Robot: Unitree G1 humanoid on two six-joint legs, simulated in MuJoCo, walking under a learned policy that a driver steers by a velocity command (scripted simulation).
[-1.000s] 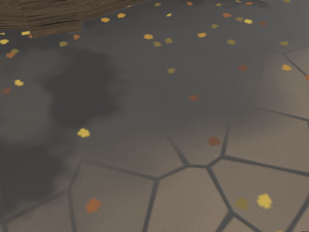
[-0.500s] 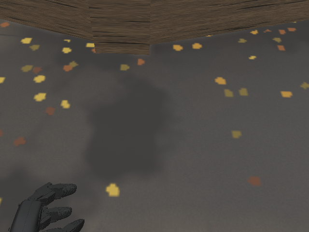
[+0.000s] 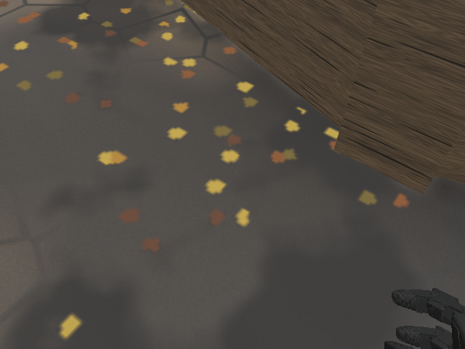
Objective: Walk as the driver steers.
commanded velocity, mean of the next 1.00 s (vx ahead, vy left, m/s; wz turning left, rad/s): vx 0.24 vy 0.00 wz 0.64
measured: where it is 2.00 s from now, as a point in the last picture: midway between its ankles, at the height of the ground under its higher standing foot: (135, 341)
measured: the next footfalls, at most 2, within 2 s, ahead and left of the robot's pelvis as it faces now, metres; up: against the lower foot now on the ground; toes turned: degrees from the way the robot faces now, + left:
left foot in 0.12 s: +0.33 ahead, +0.11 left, +0.00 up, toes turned +2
right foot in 0.58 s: +0.50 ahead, -0.07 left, +0.00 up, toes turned +23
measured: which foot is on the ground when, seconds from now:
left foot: up 0.00-0.10, down 0.12-0.58, up 0.60-0.98, down 1.00-1.00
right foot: down 0.00-0.12, up 0.14-0.56, down 0.58-1.00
